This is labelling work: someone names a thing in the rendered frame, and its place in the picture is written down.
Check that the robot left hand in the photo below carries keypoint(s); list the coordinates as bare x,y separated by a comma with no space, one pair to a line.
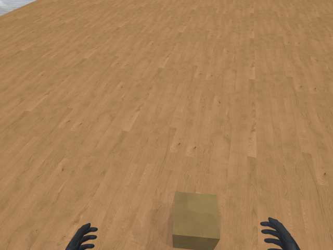
79,238

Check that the carton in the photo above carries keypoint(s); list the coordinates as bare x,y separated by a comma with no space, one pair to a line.
196,221

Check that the robot right hand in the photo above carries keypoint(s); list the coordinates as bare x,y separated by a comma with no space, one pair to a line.
286,241

